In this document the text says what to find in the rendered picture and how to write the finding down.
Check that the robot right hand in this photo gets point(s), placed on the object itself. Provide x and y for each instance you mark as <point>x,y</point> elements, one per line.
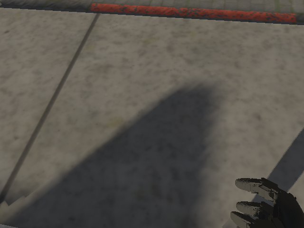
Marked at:
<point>286,212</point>

